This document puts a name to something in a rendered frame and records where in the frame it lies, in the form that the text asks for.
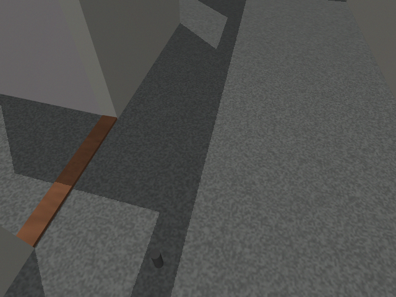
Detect can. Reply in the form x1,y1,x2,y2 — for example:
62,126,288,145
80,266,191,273
150,249,163,269

